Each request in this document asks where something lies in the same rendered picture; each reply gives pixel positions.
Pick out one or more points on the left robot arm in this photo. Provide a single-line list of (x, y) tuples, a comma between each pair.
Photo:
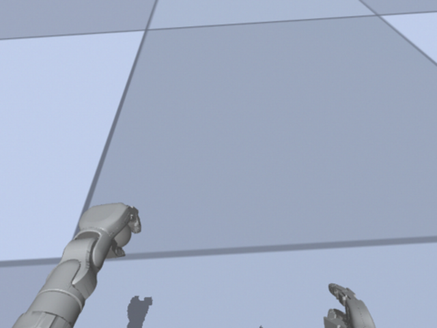
[(62, 298)]

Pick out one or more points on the right robot hand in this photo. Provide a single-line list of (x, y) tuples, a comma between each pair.
[(357, 315)]

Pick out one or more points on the ball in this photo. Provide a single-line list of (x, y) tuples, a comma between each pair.
[(124, 236)]

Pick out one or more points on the left robot hand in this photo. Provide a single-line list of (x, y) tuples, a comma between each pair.
[(111, 218)]

